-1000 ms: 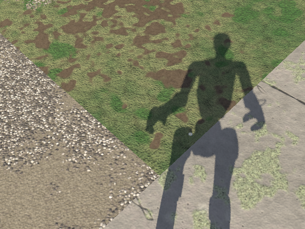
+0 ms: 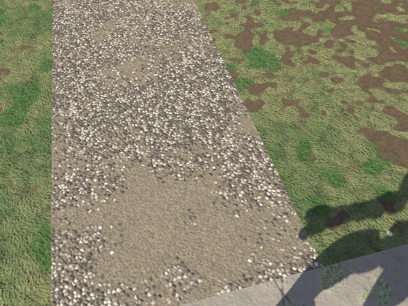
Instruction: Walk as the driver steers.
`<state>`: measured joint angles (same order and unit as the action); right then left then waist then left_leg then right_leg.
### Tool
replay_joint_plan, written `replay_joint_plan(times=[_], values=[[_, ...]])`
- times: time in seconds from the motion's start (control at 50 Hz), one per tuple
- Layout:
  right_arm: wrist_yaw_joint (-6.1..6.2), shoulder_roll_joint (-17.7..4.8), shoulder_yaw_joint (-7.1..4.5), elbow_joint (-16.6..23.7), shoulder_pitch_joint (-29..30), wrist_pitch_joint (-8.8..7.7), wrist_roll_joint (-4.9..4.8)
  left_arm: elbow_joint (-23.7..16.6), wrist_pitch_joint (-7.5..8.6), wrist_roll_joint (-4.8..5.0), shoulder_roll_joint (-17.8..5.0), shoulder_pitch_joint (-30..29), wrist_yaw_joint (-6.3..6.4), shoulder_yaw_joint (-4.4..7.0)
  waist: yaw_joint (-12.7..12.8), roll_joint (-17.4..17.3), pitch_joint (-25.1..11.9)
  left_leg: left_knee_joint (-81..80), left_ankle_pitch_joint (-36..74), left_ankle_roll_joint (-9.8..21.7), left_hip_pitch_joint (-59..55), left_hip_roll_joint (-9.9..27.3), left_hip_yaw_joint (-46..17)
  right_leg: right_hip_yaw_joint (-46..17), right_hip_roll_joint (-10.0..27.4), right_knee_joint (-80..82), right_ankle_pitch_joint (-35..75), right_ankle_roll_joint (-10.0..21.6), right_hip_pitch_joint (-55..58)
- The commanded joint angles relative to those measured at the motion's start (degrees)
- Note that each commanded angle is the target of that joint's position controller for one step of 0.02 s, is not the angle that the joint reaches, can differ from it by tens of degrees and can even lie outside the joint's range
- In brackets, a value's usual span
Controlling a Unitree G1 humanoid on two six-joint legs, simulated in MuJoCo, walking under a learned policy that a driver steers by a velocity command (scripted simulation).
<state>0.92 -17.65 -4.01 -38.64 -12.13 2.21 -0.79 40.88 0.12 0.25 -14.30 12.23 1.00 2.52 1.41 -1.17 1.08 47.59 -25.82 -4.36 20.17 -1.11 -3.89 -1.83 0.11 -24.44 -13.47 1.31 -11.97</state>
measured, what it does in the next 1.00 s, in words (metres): steps on the spot: left foot, then right foot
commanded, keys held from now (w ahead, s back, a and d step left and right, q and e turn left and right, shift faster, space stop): w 0.06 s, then no key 0.94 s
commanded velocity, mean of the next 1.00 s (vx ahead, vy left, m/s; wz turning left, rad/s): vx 0.08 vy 0.00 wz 0.04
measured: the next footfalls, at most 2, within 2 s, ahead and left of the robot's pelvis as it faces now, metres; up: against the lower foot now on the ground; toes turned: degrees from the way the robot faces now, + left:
left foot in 0.10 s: +0.03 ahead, +0.13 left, +0.00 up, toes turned -1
right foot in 0.44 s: +0.17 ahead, -0.09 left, +0.00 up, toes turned +0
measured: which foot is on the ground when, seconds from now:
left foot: up 0.00-0.08, down 0.10-1.00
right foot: down 0.00-0.12, up 0.14-0.42, down 0.44-1.00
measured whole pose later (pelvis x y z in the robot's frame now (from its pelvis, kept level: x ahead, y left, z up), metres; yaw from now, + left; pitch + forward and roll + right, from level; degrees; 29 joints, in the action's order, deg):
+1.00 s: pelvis +0.08 +0.00 -0.01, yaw +1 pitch -1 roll +0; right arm 3.0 -13.8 -1.8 -54.1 -17.1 1.8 0.5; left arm 49.0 0.1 0.0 -13.9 6.2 0.5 1.8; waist -0.1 0.2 2.3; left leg 26.8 -23.1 -1.2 2.5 0.5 -1.9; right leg 1.9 -1.3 -31.5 -12.2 2.5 -18.0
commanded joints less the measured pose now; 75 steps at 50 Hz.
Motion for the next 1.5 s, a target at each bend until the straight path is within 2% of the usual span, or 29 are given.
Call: replay_joint_plan(times=[0.02,0.06,0.08,0.1,0.12,0.14,0.16,0.18,0.22,0.26,0.3,0.36,0.4,0.42,0.44,0.46,0.48,0.5,0.52,0.56,0.64,0.76,0.98,1.34,1.38,1.4,1.44,1.46,1.5], values=[[-0.59,-3.3,-0.23,5.4,5.6,-2.73,-0.33,-2.6,0.35,0.7,-12.6,1.5,0.2,3.27,2.3,12.0,-0.3,-12.1,-1.1,1.9,0.2,-0.5,4.5,-14.4,12.1,11.8,-11.5,10.8,3.2],[-0.97,-3.2,-0.37,2.9,1.1,-3.79,-0.43,-2.4,0.26,1.64,-12.7,1.0,-0.09,3.11,-0.4,10.2,0.5,-24.2,9.5,4.6,-8.8,-1.2,6.3,-13.3,11.4,10.6,-12.2,10.5,-1.6],[-0.95,-2.9,-0.38,1.7,-0.6,-4.05,-0.19,-2.3,0.36,1.38,-11.3,0.8,-0.24,2.55,-1.7,9.0,0.7,-28.8,13.2,5.6,-14.1,-1.6,6.1,-12.1,10.2,8.5,-8.0,9.3,-4.3],[-0.57,-3.7,-0.49,1.3,-3.6,-4.22,0.16,-2.6,0.96,0.6,-8.3,-0.1,-0.49,1.44,-3.4,7.7,-2.3,-29.2,15.1,6.6,-22.3,1.5,2.1,-10.0,8.7,4.1,-2.1,6.5,-7.9],[0.08,-6.5,-0.88,0.8,-8.1,-4.11,0.6,-4.0,1.85,-0.96,-3.6,-2.3,-0.99,-0.1,-4.5,-0.8,-6.6,-29.0,23.7,8.3,-30.4,10.3,-8.0,-3.6,3.8,-8.6,-3.3,2.0,-13.4],[-0.26,-12.1,-2.27,0.6,-7.1,-3.76,1.36,-6.6,2.65,-0.99,-3.9,-3.0,-0.71,-0.15,-3.1,-12.9,-4.6,-30.5,24.5,15.6,-25.4,19.0,-19.6,3.1,-0.9,-14.9,-14.0,-1.3,-19.8],[-0.31,-9.1,-1.69,1.0,-7.1,-4.07,1.38,-6.6,2.79,-0.52,-8.4,-5.2,-0.4,1.01,-5.4,-9.6,-1.3,-32.4,25.7,20.0,-23.9,20.6,-22.1,1.3,1.1,-23.7,-20.6,-3.2,-23.1],[-0.24,-7.1,-0.91,0.5,-6.6,-4.3,1.42,-6.2,2.59,0.07,-10.3,-4.3,-0.63,1.84,-4.7,-8.4,0.2,-32.3,29.0,20.3,-24.1,20.2,-20.3,0.6,1.8,-29.6,-21.0,-3.6,-26.2],[-0.15,-6.4,-0.59,0.3,-4.2,-4.36,0.24,-4.7,1.76,-0.01,-9.7,-2.2,-0.85,2.02,-3.3,-6.8,1.3,-32.0,36.1,18.2,-24.8,17.2,-14.6,0.1,3.3,-31.7,-15.7,-4.1,-28.3],[0.35,-5.0,0.05,0.0,-2.3,-3.88,0.59,-4.0,1.54,-0.13,-7.0,-2.2,-1.32,1.3,-2.2,-5.5,0.7,-31.5,45.0,16.4,-21.0,13.6,-8.0,1.1,3.3,-27.5,-9.2,-4.7,-22.9],[0.67,-4.5,0.31,-0.2,-0.5,-3.22,1.15,-3.6,1.53,-0.3,-4.4,-2.5,-1.85,0.34,-1.8,-6.3,-0.9,-30.1,48.6,15.0,-16.5,10.3,-2.6,2.9,2.5,-20.0,-3.5,-4.8,-14.3],[0.5,-6.1,-0.07,-1.5,-2.3,-2.62,0.98,-4.4,1.17,0.08,-5.6,-5.0,-1.9,0.43,-2.9,-6.7,-1.7,-28.7,50.2,15.3,-14.2,11.4,-3.4,4.1,0.8,-13.4,0.7,-3.7,-7.8],[0.31,-5.9,0.08,-2.0,-1.2,-2.68,0.07,-4.3,1.07,-0.03,-6.1,-4.3,-1.76,0.66,-1.4,-5.3,-1.6,-26.8,46.0,14.3,-13.1,11.7,-4.4,4.1,0.2,-6.5,5.2,-1.9,-3.7],[0.17,-5.4,0.28,-2.6,-1.5,-2.89,-0.21,-4.0,1.17,-0.59,-6.5,-3.2,-1.53,0.84,-0.3,-3.9,-1.9,-25.6,41.4,12.8,-12.0,10.7,-4.6,3.7,0.0,-0.7,11.8,-0.8,0.7],[0.02,-4.3,0.65,-3.5,-3.4,-3.43,0.7,-4.0,1.24,-1.07,-8.8,-2.2,-0.9,1.39,-0.3,-1.3,-3.4,-23.6,36.2,10.0,-10.5,8.3,-3.6,0.0,2.9,0.9,24.2,0.4,6.7],[-0.13,-3.5,0.92,-3.8,-7.0,-4.11,2.33,-4.6,1.15,-1.3,-12.9,-1.2,-0.25,2.2,-2.1,4.2,-7.2,-20.4,24.7,6.6,-7.0,4.5,-1.3,-4.9,8.6,-3.5,39.3,3.5,14.1],[0.22,-1.6,1.51,-5.0,-9.7,-3.95,2.35,-3.9,0.74,-1.21,-9.8,-1.5,-0.12,1.43,-2.9,8.3,-10.3,-19.5,13.9,3.7,-6.2,3.0,-0.2,-8.5,11.8,-4.7,39.1,8.9,15.4],[0.53,-2.7,1.43,-5.0,-7.7,-3.38,2.04,-4.1,0.55,-0.54,-7.3,-3.2,-0.41,0.79,-2.1,7.9,-8.2,-19.8,9.6,2.5,-6.0,2.8,0.1,-10.3,11.9,-3.4,33.7,10.2,12.5],[0.77,-3.1,1.26,-4.7,-6.1,-2.75,1.65,-3.8,0.54,-0.42,-6.5,-4.8,-0.69,0.53,-2.3,8.0,-6.4,-20.4,10.0,2.3,-5.5,2.7,0.2,-10.1,10.6,-2.9,28.2,9.4,10.5],[1.23,-4.2,0.92,-5.3,-6.3,-1.42,1.62,-3.9,1.2,-0.54,-6.8,-6.3,-1.39,0.47,-2.3,5.8,-5.0,-21.9,15.6,2.5,-7.3,2.7,0.0,-7.7,8.2,-3.9,27.3,7.7,7.4],[1.42,-4.5,0.72,-7.0,-6.9,-0.38,1.32,-2.7,2.15,-0.37,-6.9,-6.6,-1.97,0.49,-2.1,3.1,-6.7,-22.8,22.6,3.3,-11.8,3.1,-0.1,-3.8,5.7,-6.1,31.3,5.8,6.7],[1.71,-3.4,0.75,-9.2,-6.3,0.38,1.34,-0.4,1.57,-0.35,-6.4,-8.2,-1.68,0.43,-2.1,1.8,-4.2,-24.1,18.5,3.3,-11.9,3.0,0.4,-3.4,5.0,-4.5,23.2,5.4,4.5],[2.27,-2.1,1.02,-14.3,-7.9,-1.09,1.3,5.1,0.62,-0.22,-6.1,-8.6,-0.1,0.75,-1.5,1.8,-0.3,-25.4,11.6,4.0,-8.1,2.8,1.2,-2.9,3.6,-1.6,7.9,3.6,2.7],[1.86,1.4,2.51,-19.8,-12.2,-3.18,1.23,12.7,-0.64,0.04,-5.1,-7.9,0.96,0.89,-1.1,1.0,1.6,-25.9,9.6,4.6,-3.5,2.7,1.4,-1.7,2.4,-1.6,5.5,2.8,3.9],[1.95,-0.5,2.05,-17.7,-9.5,-3.3,0.82,12.2,-0.75,0.04,-6.9,-8.5,1.73,1.57,-0.6,0.4,1.5,-24.9,12.9,5.4,-1.6,2.9,0.0,-1.0,2.5,-2.6,6.3,2.8,4.7],[2.09,-0.4,1.93,-17.3,-9.8,-3.24,0.61,12.4,-0.86,-0.1,-6.9,-7.4,2.13,1.7,-0.6,0.3,-0.2,-24.7,8.3,6.2,-1.4,2.7,-0.5,-0.4,2.3,-2.5,-0.5,2.8,5.4],[2.47,-0.6,1.51,-15.5,-9.1,-3.03,0.07,12.6,-0.82,0.52,-7.0,-6.1,2.52,2.17,-0.3,0.9,2.1,-23.6,-8.4,9.2,2.6,2.7,-2.6,-0.2,2.0,-2.3,-20.5,2.9,2.4],[2.58,-0.4,1.34,-14.5,-9.2,-3.18,-0.14,12.7,-0.3,0.82,-7.1,-5.2,2.42,2.35,-0.3,2.2,4.0,-22.3,-14.7,10.4,5.7,3.0,-3.7,-2.7,3.8,-1.2,-26.8,3.6,1.0],[2.53,0.4,1.06,-12.7,-8.3,-4.15,-0.65,12.9,1.61,1.35,-7.9,-1.1,1.89,2.76,1.0,4.1,4.6,-16.6,-14.8,10.9,11.8,2.7,-3.1,-11.2,9.8,3.5,-31.8,6.3,4.6]])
